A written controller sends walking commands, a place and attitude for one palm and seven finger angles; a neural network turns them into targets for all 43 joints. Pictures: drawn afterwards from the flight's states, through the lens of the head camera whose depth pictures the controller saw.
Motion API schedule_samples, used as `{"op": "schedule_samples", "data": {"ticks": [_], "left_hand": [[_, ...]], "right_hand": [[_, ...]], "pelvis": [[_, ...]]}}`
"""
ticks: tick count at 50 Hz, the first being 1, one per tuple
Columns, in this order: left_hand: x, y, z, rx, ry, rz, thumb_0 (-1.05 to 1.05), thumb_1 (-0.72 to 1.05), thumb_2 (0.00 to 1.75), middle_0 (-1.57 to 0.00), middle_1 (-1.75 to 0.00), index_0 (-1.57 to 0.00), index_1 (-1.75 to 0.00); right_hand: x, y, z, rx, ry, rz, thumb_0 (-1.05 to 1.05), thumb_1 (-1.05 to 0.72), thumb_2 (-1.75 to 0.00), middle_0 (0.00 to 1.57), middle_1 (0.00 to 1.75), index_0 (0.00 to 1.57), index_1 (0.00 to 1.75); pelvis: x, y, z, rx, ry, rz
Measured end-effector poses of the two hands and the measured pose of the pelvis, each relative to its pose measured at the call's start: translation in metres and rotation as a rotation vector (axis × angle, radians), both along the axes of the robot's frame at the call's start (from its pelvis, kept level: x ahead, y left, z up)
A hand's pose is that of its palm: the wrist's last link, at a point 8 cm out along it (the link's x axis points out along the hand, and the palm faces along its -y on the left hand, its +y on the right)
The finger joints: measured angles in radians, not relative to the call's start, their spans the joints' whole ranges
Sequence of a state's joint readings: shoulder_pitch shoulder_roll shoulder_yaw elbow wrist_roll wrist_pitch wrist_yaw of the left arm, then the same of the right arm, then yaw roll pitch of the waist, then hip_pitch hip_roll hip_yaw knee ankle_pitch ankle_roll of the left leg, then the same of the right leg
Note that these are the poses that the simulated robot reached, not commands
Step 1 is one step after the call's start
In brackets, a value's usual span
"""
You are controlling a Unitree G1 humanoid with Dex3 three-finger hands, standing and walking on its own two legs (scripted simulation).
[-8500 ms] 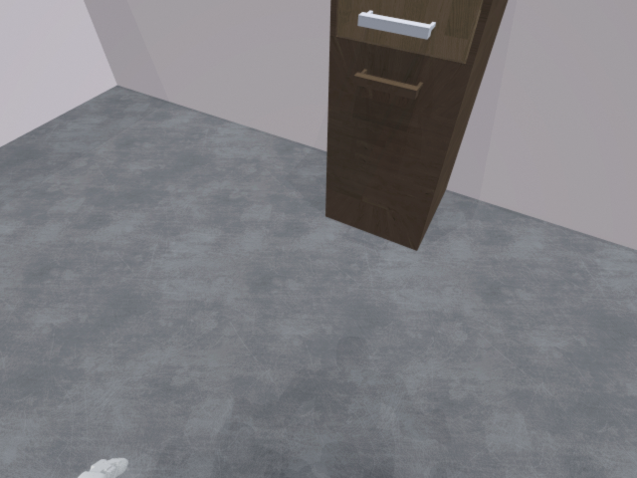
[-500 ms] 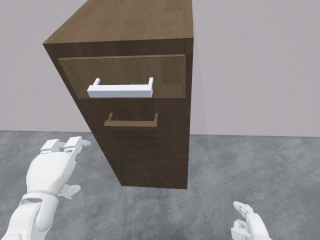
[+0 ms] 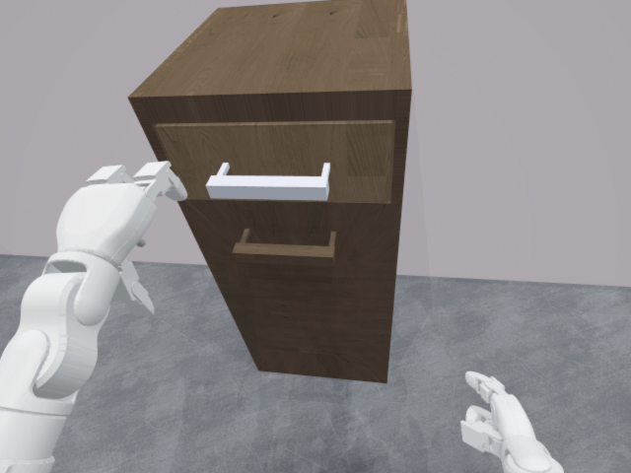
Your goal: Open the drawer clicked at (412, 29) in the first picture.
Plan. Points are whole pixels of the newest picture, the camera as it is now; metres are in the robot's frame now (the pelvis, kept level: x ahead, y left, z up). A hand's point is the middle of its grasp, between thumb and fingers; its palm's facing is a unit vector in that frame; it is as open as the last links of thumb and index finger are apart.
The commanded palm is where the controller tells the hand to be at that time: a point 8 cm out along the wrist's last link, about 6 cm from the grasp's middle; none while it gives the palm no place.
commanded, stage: raise the hand with hooked fingers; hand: left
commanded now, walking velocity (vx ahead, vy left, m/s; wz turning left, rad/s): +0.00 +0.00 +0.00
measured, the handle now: (271, 178) +0.53 +0.16 +0.09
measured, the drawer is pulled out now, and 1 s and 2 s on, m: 0.00 0.00 0.00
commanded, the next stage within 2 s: move the hooked fingers above the handle in 0.54 s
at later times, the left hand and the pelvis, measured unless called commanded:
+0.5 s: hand (135, 230) +0.30 +0.24 +0.20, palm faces +0.12 -0.05 -0.99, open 13.8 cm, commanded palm +0.26 +0.25 +0.27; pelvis -0.02 +0.01 +0.00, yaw +0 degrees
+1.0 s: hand (157, 212) +0.34 +0.24 +0.19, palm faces +0.09 -0.05 -0.99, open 13.8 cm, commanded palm +0.32 +0.24 +0.25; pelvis -0.02 +0.00 +0.00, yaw +1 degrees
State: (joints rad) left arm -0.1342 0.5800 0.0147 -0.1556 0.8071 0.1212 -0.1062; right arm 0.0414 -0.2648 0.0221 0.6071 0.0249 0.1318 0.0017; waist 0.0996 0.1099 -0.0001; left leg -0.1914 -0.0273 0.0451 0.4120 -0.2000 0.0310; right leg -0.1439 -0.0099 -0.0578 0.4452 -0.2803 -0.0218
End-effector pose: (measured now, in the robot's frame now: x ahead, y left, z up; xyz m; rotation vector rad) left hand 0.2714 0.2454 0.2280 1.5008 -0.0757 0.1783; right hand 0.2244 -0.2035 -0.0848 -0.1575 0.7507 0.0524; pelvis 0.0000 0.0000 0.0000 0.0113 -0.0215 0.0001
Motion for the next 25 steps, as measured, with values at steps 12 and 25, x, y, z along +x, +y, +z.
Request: {"op": "schedule_samples", "data": {"ticks": [12,25], "left_hand": [[0.016,0.007,0.041,0.039,0.002,-0.02,0.0,-0.49,0.3,-0.32,-1.2,-0.32,-1.19],[0.003,0.0,0.021,0.022,0.034,-0.104,0.0,-0.49,0.3,-0.32,-1.2,-0.33,-1.2]], "right_hand": [[-0.022,0.01,-0.01,0.008,0.053,0.027,0.01,-0.91,-0.9,0.2,0.3,0.2,0.3],[-0.051,-0.006,-0.018,-0.027,0.1,-0.004,0.01,-0.91,-0.9,0.2,0.3,0.2,0.3]], "pelvis": [[-0.01,0.008,0.001,-0.004,0.0,0.006],[-0.016,0.01,0.0,-0.006,0.003,0.001]]}}
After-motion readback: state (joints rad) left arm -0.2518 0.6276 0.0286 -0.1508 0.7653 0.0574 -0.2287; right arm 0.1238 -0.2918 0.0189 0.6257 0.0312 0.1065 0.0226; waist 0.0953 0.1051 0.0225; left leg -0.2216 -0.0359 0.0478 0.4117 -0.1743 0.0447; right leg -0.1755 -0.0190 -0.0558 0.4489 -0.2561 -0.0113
